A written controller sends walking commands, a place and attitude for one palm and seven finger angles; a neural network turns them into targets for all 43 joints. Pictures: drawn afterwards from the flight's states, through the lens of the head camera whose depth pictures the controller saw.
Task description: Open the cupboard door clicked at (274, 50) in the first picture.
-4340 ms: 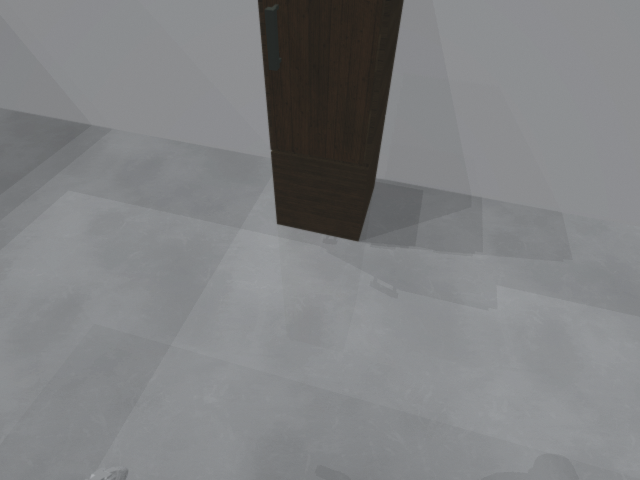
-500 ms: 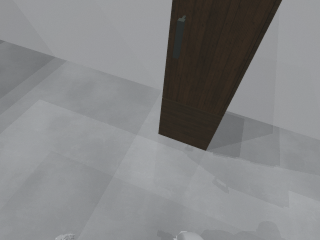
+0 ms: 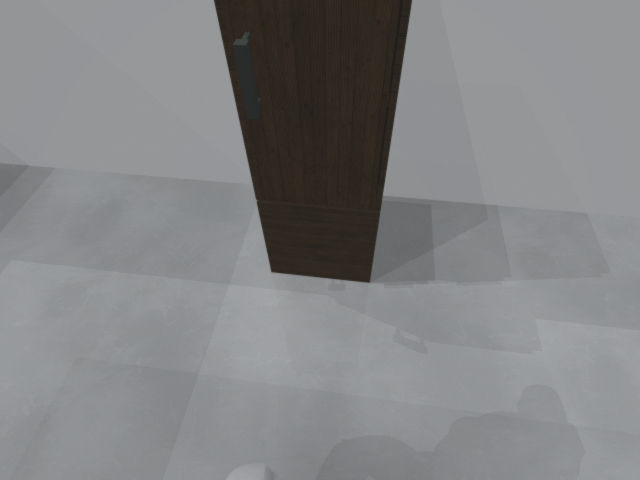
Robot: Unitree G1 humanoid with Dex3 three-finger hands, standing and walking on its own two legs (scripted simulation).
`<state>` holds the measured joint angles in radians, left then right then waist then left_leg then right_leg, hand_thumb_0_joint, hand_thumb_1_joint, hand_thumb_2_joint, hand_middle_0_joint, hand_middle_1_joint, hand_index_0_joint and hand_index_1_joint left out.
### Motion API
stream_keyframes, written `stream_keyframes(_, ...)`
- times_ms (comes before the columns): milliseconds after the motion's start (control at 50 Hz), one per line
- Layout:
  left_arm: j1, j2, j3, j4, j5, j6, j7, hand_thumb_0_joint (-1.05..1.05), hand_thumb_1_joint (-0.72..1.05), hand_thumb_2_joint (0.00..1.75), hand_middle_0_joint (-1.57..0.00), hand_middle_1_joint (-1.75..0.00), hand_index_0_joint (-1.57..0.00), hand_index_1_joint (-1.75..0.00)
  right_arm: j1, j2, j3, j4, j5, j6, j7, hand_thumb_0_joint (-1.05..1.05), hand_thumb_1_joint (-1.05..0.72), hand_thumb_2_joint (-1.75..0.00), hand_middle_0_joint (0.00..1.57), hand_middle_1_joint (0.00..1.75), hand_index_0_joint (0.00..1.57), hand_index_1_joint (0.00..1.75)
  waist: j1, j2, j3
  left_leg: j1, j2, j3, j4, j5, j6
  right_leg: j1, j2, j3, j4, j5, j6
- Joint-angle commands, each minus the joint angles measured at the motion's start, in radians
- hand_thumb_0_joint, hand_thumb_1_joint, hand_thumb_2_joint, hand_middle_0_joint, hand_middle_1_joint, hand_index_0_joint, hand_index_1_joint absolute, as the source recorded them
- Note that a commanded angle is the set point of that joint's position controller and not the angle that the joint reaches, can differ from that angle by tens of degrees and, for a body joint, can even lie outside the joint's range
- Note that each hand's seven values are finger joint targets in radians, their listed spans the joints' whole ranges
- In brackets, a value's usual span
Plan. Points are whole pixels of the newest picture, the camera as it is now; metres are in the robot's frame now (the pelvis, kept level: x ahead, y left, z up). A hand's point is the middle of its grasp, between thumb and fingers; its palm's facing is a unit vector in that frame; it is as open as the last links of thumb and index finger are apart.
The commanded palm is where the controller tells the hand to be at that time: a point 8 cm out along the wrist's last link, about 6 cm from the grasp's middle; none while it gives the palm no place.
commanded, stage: take the last steps up to it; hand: left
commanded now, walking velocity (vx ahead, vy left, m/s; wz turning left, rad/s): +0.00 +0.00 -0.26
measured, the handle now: (250, 76) +0.85 +0.19 +0.05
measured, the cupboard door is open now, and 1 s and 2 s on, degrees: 0 0 0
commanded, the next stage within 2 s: come to a stop and stand still in 1.00 s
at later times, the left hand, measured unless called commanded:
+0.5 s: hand out of the picture +0.12 +0.19 -0.17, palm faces -0.11 -0.98 -0.18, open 7.4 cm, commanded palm none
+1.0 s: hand out of the picture +0.14 +0.16 -0.18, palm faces +0.04 -0.99 -0.13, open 7.3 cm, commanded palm none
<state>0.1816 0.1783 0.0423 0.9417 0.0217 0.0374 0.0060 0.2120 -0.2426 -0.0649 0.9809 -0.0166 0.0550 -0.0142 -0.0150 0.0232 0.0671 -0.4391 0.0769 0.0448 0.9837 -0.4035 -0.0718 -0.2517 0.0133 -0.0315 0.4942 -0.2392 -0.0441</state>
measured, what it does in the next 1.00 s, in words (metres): walks ahead: left foot, then right foot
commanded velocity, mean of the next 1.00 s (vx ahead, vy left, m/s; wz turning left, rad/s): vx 0.26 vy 0.04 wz -0.02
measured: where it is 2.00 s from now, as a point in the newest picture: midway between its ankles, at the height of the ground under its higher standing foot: (321, 459)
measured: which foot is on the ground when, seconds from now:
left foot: up 0.00-0.14, down 0.16-0.58, up 0.60-1.00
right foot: down 0.00-0.16, up 0.18-0.56, down 0.58-1.00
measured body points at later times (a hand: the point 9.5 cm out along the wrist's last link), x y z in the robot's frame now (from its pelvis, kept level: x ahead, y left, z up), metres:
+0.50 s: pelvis +0.05 +0.01 +0.01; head +0.06 +0.01 +0.46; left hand +0.12 +0.24 -0.15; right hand -0.05 -0.19 -0.15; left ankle +0.00 +0.13 -0.74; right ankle +0.07 -0.12 -0.71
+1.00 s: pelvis +0.20 +0.01 -0.01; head +0.22 +0.02 +0.44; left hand +0.14 +0.22 -0.17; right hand +0.28 -0.24 -0.14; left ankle +0.29 +0.11 -0.73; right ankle +0.10 -0.12 -0.74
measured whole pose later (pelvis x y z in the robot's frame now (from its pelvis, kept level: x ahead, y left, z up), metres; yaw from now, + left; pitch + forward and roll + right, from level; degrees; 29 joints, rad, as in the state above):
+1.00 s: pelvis +0.20 +0.01 -0.01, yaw -3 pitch -1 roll -1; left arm 0.40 0.13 0.04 1.15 0.03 -0.04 0.01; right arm 0.17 -0.19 -0.06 1.00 -0.02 -0.03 0.03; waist 0.04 -0.01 0.03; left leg -0.40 0.09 0.12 0.60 -0.20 0.00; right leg -0.03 -0.07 -0.17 0.44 -0.38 0.04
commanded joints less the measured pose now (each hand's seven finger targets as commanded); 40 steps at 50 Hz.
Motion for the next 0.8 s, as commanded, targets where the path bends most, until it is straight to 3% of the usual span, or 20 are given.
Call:
stream_keyframes(0, 0.027, 0.222, 0.062, -0.048, 0.006, -0.020, 0.013, 0.00, 0.90, 0.90, -0.20, -0.30, -0.20, -0.30, -0.020, -0.041, 0.003, -0.070, 0.004, -0.029, -0.009, 0.00, -0.90, -0.90, 0.20, 0.30, 0.20, 0.30, 0.037, -0.153, -0.087, 0.016, -0.007, 0.000, -0.155, -0.023, 0.008, 0.074, -0.256, 0.284, -0.176, 0.249, -0.153)
stream_keyframes(60, 0.021, 0.214, 0.061, -0.033, 0.003, -0.018, 0.013, 0.00, 0.90, 0.90, -0.20, -0.30, -0.20, -0.30, 0.037, -0.025, 0.010, -0.050, 0.005, -0.041, -0.015, 0.00, -0.90, -0.90, 0.20, 0.30, 0.20, 0.30, 0.019, -0.149, -0.112, 0.143, -0.027, 0.015, -0.341, 0.035, 0.020, 0.053, -0.235, 0.294, -0.144, 0.227, -0.129)
stream_keyframes(100, 0.007, 0.183, 0.050, -0.028, -0.009, -0.016, 0.008, 0.00, 0.90, 0.90, -0.20, -0.30, -0.20, -0.30, 0.131, -0.032, 0.017, -0.012, 0.001, -0.059, -0.016, 0.00, -0.90, -0.90, 0.20, 0.30, 0.20, 0.30, -0.016, -0.105, -0.119, 0.342, -0.023, 0.026, -0.563, 0.136, 0.035, -0.066, -0.164, 0.259, -0.111, -0.045, -0.066)
stream_keyframes(120, 0.013, 0.131, 0.040, -0.040, -0.011, -0.014, 0.001, 0.00, 0.90, 0.90, -0.20, -0.30, -0.20, -0.30, 0.172, -0.086, 0.009, -0.005, -0.009, -0.071, -0.017, 0.00, -0.90, -0.90, 0.20, 0.30, 0.20, 0.30, -0.030, 0.067, -0.089, 0.406, 0.103, -0.144, -0.682, 0.003, 0.084, -0.210, -0.069, 0.182, 0.008, -0.239, -0.019)
stream_keyframes(140, 0.018, 0.085, 0.030, -0.055, -0.008, -0.015, -0.009, 0.00, 0.90, 0.90, -0.20, -0.30, -0.20, -0.30, 0.189, -0.179, -0.009, -0.016, -0.017, -0.067, -0.016, 0.00, -0.90, -0.90, 0.20, 0.30, 0.20, 0.30, -0.038, 0.296, -0.045, 0.385, 0.301, -0.395, -0.813, -0.200, 0.171, -0.324, 0.034, 0.020, 0.239, -0.321, 0.034)
stream_keyframes(160, -0.032, 0.109, 0.036, -0.070, 0.003, -0.016, -0.010, 0.00, 0.90, 0.90, -0.20, -0.30, -0.20, -0.30, 0.189, -0.188, -0.013, -0.019, -0.020, -0.069, -0.020, 0.00, -0.90, -0.90, 0.20, 0.30, 0.20, 0.30, -0.058, 0.293, 0.011, 0.305, 0.366, -0.501, -0.883, -0.278, 0.226, -0.375, 0.009, 0.039, 0.410, -0.325, 0.045)
stream_keyframes(220, -0.001, 0.100, 0.043, -0.010, 0.012, -0.029, -0.030, 0.00, 0.90, 0.90, -0.20, -0.30, -0.20, -0.30, 0.115, -0.084, 0.014, -0.018, -0.014, -0.090, -0.019, 0.00, -0.90, -0.90, 0.20, 0.30, 0.20, 0.30, 0.000, 0.118, 0.064, 0.250, 0.222, -0.265, -0.864, -0.117, 0.187, -0.357, -0.038, 0.048, 0.581, -0.135, 0.041)
stream_keyframes(260, 0.031, 0.074, 0.034, 0.015, 0.007, -0.035, -0.033, 0.00, 0.90, 0.90, -0.20, -0.30, -0.20, -0.30, 0.150, -0.065, 0.017, 0.002, -0.009, -0.106, -0.019, 0.00, -0.90, -0.90, 0.20, 0.30, 0.20, 0.30, 0.007, 0.096, 0.029, 0.290, 0.189, -0.180, -0.849, 0.027, 0.185, -0.340, -0.053, 0.028, 0.579, -0.078, 0.051)
stream_keyframes(360, -0.038, 0.051, 0.018, 0.004, 0.006, -0.040, -0.033, 0.00, 0.90, 0.90, -0.20, -0.30, -0.20, -0.30, 0.262, -0.046, 0.011, 0.068, -0.008, -0.116, -0.018, 0.00, -0.90, -0.90, 0.20, 0.30, 0.20, 0.30, -0.027, 0.097, 0.040, 0.366, 0.213, -0.138, -0.832, 0.175, 0.229, -0.335, -0.100, -0.018, 0.387, -0.073, 0.066)
stream_keyframes(440, -0.088, 0.030, 0.013, -0.001, 0.004, -0.051, -0.032, 0.00, 0.90, 0.90, -0.20, -0.30, -0.20, -0.30, 0.289, -0.048, 0.003, 0.106, -0.013, -0.110, -0.013, 0.00, -0.90, -0.90, 0.20, 0.30, 0.20, 0.30, -0.043, 0.121, 0.058, 0.330, 0.215, -0.118, -0.800, 0.198, 0.232, -0.225, -0.087, -0.068, 0.210, -0.114, 0.060)
stream_keyframes(480, -0.039, 0.023, 0.018, 0.016, 0.003, -0.058, -0.032, 0.00, 0.90, 0.90, -0.20, -0.30, -0.20, -0.30, 0.266, -0.049, 0.001, 0.116, -0.014, -0.107, -0.012, 0.00, -0.90, -0.90, 0.20, 0.30, 0.20, 0.30, -0.009, 0.121, 0.041, 0.283, 0.213, -0.094, -0.749, 0.199, 0.220, -0.114, -0.071, -0.088, 0.120, -0.082, 0.054)
stream_keyframes(520, 0.103, 0.052, 0.029, 0.074, 0.006, -0.072, -0.026, 0.00, 0.90, 0.90, -0.20, -0.30, -0.20, -0.30, 0.251, -0.027, 0.005, 0.121, -0.007, -0.106, -0.009, 0.00, -0.90, -0.90, 0.20, 0.30, 0.20, 0.30, 0.053, 0.025, -0.026, 0.184, 0.137, -0.029, -0.575, 0.149, 0.162, 0.150, -0.055, -0.091, -0.042, 0.011, 0.040)
stream_keyframes(540, 0.220, 0.121, 0.043, 0.112, 0.011, -0.085, -0.016, 0.00, 0.90, 0.90, -0.20, -0.30, -0.20, -0.30, 0.245, 0.006, 0.012, 0.114, 0.004, -0.111, 0.000, 0.00, -0.90, -0.90, 0.20, 0.30, 0.20, 0.30, 0.105, -0.112, -0.085, 0.016, 0.064, 0.056, -0.363, 0.088, 0.120, 0.365, -0.195, 0.074, -0.109, -0.095, -0.009)
stream_keyframes(560, 0.351, 0.229, 0.064, 0.145, 0.007, -0.091, -0.004, 0.00, 0.90, 0.90, -0.20, -0.30, -0.20, -0.30, 0.207, 0.060, 0.024, 0.071, 0.010, -0.116, 0.007, 0.00, -0.90, -0.90, 0.20, 0.30, 0.20, 0.30, 0.146, -0.349, -0.109, -0.203, -0.038, 0.120, -0.078, -0.167, 0.082, 0.476, -0.440, 0.424, -0.243, -0.161, -0.110)
stream_keyframes(580, 0.370, 0.236, 0.062, 0.151, -0.009, -0.093, 0.003, 0.00, 0.90, 0.90, -0.20, -0.30, -0.20, -0.30, 0.165, -0.005, 0.013, 0.054, 0.001, -0.106, 0.008, 0.00, -0.90, -0.90, 0.20, 0.30, 0.20, 0.30, 0.147, -0.287, -0.104, -0.223, 0.001, 0.015, 0.070, -0.172, 0.091, 0.372, -0.480, 0.505, -0.323, -0.293, -0.147)
stream_keyframes(600, 0.296, 0.204, 0.058, 0.141, -0.006, -0.090, 0.006, 0.00, 0.90, 0.90, -0.20, -0.30, -0.20, -0.30, 0.105, 0.011, 0.003, 0.053, 0.000, -0.101, 0.012, 0.00, -0.90, -0.90, 0.20, 0.30, 0.20, 0.30, 0.126, -0.242, -0.020, -0.250, 0.027, -0.017, 0.162, -0.094, 0.092, 0.246, -0.465, 0.494, -0.360, -0.419, -0.149)
stream_keyframes(620, 0.230, 0.149, 0.048, 0.120, -0.004, -0.092, 0.011, 0.00, 0.90, 0.90, -0.20, -0.30, -0.20, -0.30, 0.100, 0.017, -0.001, 0.056, -0.005, -0.096, 0.016, 0.00, -0.90, -0.90, 0.20, 0.30, 0.20, 0.30, 0.091, -0.174, 0.042, -0.256, 0.055, -0.032, 0.182, -0.013, 0.089, 0.153, -0.441, 0.421, -0.366, -0.397, -0.134)
stream_keyframes(640, 0.176, 0.101, 0.037, 0.108, -0.001, -0.091, 0.015, 0.00, 0.90, 0.90, -0.20, -0.30, -0.20, -0.30, 0.127, 0.036, -0.004, 0.075, -0.008, -0.087, 0.019, 0.00, -0.90, -0.90, 0.20, 0.30, 0.20, 0.30, 0.054, -0.108, 0.067, -0.214, 0.073, -0.034, 0.165, 0.044, 0.084, 0.080, -0.405, 0.307, -0.360, -0.315, -0.114)
stream_keyframes(680, 0.149, 0.066, 0.023, 0.098, 0.003, -0.104, 0.016, 0.00, 0.90, 0.90, -0.20, -0.30, -0.20, -0.30, 0.187, 0.074, 0.002, 0.095, -0.014, -0.074, 0.025, 0.00, -0.90, -0.90, 0.20, 0.30, 0.20, 0.30, 0.011, -0.118, 0.043, -0.140, 0.072, -0.003, 0.103, 0.127, 0.060, 0.035, -0.334, 0.129, -0.353, -0.106, -0.079)
stream_keyframes(780, 0.189, 0.092, 0.018, 0.124, 0.004, -0.119, 0.011, 0.00, 0.90, 0.90, -0.20, -0.30, -0.20, -0.30, 0.097, 0.060, 0.003, 0.044, -0.009, -0.072, 0.041, 0.00, -0.90, -0.90, 0.20, 0.30, 0.20, 0.30, 0.017, -0.133, 0.051, -0.136, 0.064, 0.032, -0.083, 0.198, 0.045, 0.068, -0.314, 0.045, -0.352, 0.060, -0.098)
